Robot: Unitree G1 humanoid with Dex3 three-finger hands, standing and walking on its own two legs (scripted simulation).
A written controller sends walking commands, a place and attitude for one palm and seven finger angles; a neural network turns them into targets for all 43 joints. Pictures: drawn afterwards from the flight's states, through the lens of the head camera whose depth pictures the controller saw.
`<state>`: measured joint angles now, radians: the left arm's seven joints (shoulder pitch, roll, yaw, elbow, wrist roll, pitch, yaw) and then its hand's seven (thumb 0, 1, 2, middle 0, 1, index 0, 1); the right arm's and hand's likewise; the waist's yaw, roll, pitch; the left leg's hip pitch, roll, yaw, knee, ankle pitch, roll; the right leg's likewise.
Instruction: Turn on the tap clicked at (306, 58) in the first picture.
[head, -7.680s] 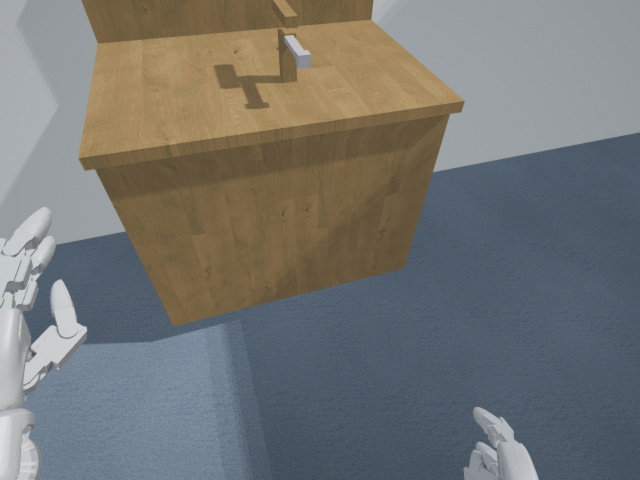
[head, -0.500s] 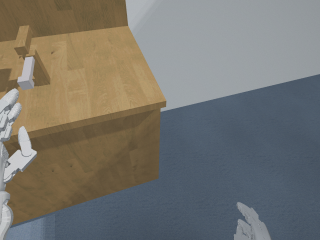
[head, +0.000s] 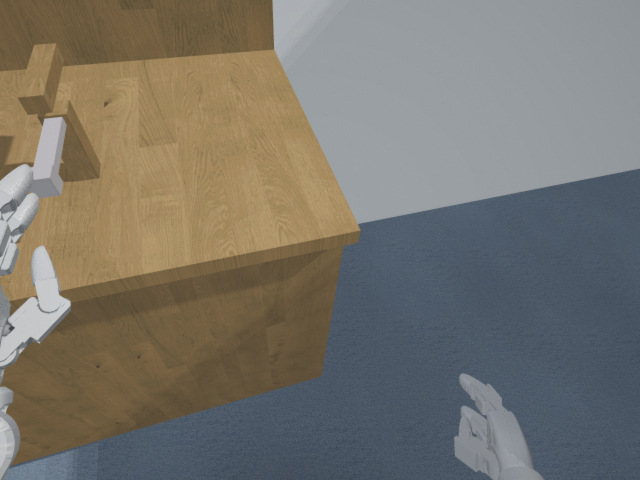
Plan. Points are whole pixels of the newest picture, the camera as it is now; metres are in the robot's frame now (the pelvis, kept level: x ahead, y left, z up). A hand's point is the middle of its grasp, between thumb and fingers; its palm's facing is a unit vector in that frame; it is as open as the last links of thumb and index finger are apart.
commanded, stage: shuffle to correct the standing spot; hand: left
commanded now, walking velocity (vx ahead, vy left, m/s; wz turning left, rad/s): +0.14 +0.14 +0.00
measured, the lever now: (43, 181) +0.40 +0.37 +0.14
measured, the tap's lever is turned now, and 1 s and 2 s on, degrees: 0 0 0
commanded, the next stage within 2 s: come to a stop and stand still in 0.18 s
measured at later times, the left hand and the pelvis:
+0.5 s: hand (33, 266) +0.25 +0.28 +0.19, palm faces +0.42 -0.80 -0.43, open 7.5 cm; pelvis +0.04 +0.03 +0.00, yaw -1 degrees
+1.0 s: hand out of the picture +0.30 +0.35 +0.17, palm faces +0.44 -0.84 -0.31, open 7.5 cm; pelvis +0.08 +0.09 +0.02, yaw +0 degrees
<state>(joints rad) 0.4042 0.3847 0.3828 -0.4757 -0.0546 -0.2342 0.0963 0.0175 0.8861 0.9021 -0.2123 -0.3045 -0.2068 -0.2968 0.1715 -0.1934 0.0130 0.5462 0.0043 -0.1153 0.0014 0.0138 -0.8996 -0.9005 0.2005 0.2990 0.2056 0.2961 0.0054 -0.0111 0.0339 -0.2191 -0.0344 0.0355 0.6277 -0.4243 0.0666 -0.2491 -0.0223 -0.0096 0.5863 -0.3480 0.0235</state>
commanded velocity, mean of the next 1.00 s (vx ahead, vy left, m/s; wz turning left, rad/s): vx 0.02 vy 0.03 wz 0.00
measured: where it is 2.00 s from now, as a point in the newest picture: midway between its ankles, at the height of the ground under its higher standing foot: outside the picture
